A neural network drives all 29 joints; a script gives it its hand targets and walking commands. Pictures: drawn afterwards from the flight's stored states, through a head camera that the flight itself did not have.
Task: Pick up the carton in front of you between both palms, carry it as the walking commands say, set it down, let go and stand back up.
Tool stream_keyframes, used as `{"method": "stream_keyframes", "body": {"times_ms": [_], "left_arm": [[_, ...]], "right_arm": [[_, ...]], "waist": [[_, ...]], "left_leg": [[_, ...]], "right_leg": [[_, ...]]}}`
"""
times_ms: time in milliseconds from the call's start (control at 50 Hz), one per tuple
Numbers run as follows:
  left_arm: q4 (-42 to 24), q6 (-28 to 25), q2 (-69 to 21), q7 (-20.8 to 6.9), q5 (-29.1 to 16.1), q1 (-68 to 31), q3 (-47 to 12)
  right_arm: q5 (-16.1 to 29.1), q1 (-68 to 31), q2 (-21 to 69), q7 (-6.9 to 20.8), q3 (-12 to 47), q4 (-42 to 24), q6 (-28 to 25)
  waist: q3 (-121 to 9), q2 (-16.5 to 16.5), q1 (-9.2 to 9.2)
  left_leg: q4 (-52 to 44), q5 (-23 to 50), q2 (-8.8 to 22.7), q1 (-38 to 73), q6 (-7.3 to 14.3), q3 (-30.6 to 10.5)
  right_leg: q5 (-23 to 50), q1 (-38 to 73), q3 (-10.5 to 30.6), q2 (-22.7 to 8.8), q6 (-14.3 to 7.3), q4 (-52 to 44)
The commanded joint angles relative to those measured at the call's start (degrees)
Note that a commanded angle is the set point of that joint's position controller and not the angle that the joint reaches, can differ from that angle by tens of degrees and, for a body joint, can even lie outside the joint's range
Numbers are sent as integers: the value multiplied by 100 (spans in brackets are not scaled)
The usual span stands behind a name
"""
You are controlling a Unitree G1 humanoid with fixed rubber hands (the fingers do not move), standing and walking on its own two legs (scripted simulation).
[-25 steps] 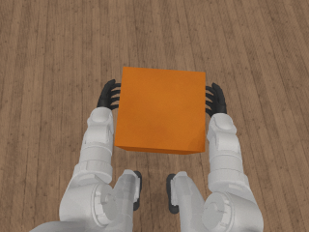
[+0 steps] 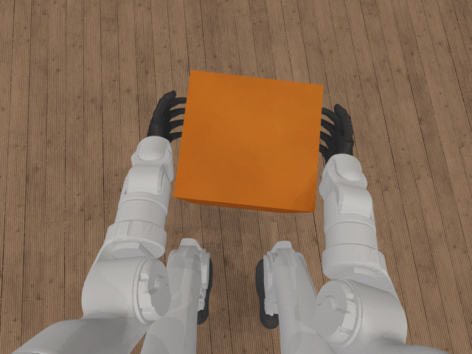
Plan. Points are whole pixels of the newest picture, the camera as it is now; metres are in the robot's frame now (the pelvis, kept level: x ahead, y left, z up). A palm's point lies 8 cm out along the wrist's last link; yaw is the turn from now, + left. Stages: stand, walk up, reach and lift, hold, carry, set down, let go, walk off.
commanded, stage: set down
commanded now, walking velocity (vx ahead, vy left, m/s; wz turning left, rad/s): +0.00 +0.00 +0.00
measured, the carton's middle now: (245, 156) +0.44 -0.01 -0.16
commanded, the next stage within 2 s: none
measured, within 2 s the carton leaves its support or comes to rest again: rests again in 1.28 s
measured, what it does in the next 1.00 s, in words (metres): lowers itself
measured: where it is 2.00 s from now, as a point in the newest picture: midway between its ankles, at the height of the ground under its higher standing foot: (234, 303)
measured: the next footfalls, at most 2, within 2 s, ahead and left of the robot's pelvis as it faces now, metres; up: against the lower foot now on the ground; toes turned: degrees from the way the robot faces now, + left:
none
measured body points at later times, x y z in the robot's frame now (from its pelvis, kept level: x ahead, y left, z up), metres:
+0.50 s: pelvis -0.03 +0.00 -0.13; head +0.29 +0.03 +0.19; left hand +0.50 +0.14 -0.26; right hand +0.47 -0.16 -0.25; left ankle +0.08 +0.10 -0.54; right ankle +0.07 -0.12 -0.54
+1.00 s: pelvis -0.03 +0.00 -0.20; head +0.32 +0.03 +0.08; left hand +0.53 +0.13 -0.36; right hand +0.49 -0.17 -0.34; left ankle +0.08 +0.10 -0.54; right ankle +0.07 -0.12 -0.54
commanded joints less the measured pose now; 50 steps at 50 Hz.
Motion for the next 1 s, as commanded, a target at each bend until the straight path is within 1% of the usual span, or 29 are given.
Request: {"method": "stream_keyframes", "body": {"times_ms": [0, 40, 60, 80, 100, 180, 220, 300, 420, 500, 660, 720, 740, 780, 800, 840, 900, 980], "left_arm": [[79, -232, -4958, -950, -606, -3146, -2676], [52, -241, -4888, -884, -682, -3350, -2747], [64, -236, -4836, -848, -715, -3425, -2762], [7, -233, -4828, -809, -752, -3582, -2797], [19, -217, -4776, -786, -797, -3692, -2831], [-18, -133, -4691, -762, -976, -4213, -2992], [24, -84, -4624, -788, -1007, -4433, -2963], [268, -19, -4515, -812, -1004, -4702, -2853], [674, -5, -4238, -906, -944, -5056, -2566], [857, -50, -4037, -961, -1012, -5272, -2542], [931, -222, -3672, -980, -1470, -5806, -2946], [723, -308, -3663, -948, -1780, -6073, -3296], [464, -354, -3669, -922, -1897, -6264, -3418], [234, -399, -3638, -896, -1999, -6477, -3551], [243, -393, -3666, -893, -1982, -6413, -3565], [451, -355, -3753, -917, -1875, -6112, -3492], [779, -346, -3839, -981, -1742, -5774, -3316], [888, -451, -3772, -997, -1779, -5842, -3212]], "right_arm": [[562, -3272, 4727, 980, 3047, 413, -76], [650, -3473, 4673, 926, 3102, 357, -90], [714, -3617, 4652, 906, 3159, 293, -92], [764, -3744, 4634, 889, 3169, 285, -91], [804, -3835, 4609, 869, 3187, 270, -79], [874, -4238, 4487, 800, 3104, 236, -19], [900, -4482, 4408, 811, 3028, 225, 22], [934, -4834, 4346, 822, 2921, 304, 80], [974, -5317, 4176, 889, 2729, 458, 105], [1075, -5596, 4023, 904, 2725, 506, 61], [1427, -6108, 3650, 850, 2936, 452, -109], [1666, -6372, 3624, 813, 3186, 249, -185], [1787, -6149, 3873, 802, 3236, 321, -193], [1933, -6046, 4095, 812, 3243, 487, -172], [1958, -5956, 4164, 838, 3225, 599, -139], [1931, -5813, 4198, 924, 3143, 801, -83], [1814, -5778, 4128, 1033, 3009, 896, -72], [1751, -5851, 3989, 1037, 2918, 926, -158]], "waist": [[-4834, 282, -31], [-5029, 295, -27], [-5108, 255, 12], [-5246, 326, 17], [-5271, 298, -1], [-5452, 473, -112], [-5473, 533, -150], [-5346, 576, -140], [-5023, 491, -106], [-4926, 443, -97], [-4944, 511, -197], [-5382, 589, -238], [-5577, 647, -173], [-5790, 815, -130], [-5732, 886, -90], [-5290, 939, -17], [-4616, 848, 5], [-4280, 678, -47]], "left_leg": [[-315, 1830, -736, 2961, -210, -232], [-111, 1810, -736, 2936, -223, -217], [-13, 1828, -721, 3036, -223, -225], [91, 1708, -737, 2927, -241, -179], [173, 1657, -736, 2877, -239, -179], [496, 1433, -734, 2684, -268, -152], [662, 1351, -727, 2561, -262, -149], [941, 1220, -703, 2238, -231, -119], [1402, 1097, -654, 1628, -150, -73], [1732, 1143, -606, 1388, -115, -58], [2405, 1412, -495, 1320, -97, -91], [2648, 1718, -461, 1644, -93, -101], [2668, 1801, -466, 1744, -113, -52], [2791, 2136, -451, 1973, -104, -54], [2831, 2237, -442, 2058, -97, -66], [2863, 2216, -427, 1956, -89, -81], [2897, 2032, -425, 1524, -69, -106], [2970, 1924, -425, 1112, -49, -139]], "right_leg": [[1690, 1688, -58, 801, 177, -277], [1618, 1495, -100, 817, 196, -63], [1543, 1292, -130, 822, 220, 47], [1459, 1349, -130, 826, 205, 130], [1425, 1271, -162, 832, 222, 226], [1267, 1070, -245, 823, 214, 581], [1200, 921, -268, 809, 212, 751], [1088, 608, -317, 779, 213, 1057], [969, 199, -371, 743, 227, 1494], [1010, 52, -407, 708, 239, 1811], [1239, -86, -464, 628, 236, 2476], [1496, 58, -497, 604, 226, 2710], [1616, 222, -484, 625, 207, 2730], [1871, 173, -481, 641, 198, 2864], [1870, 14, -483, 652, 205, 2903], [1686, -416, -483, 665, 215, 2931], [1462, -813, -457, 675, 205, 2961], [1482, -820, -414, 665, 189, 3027]]}}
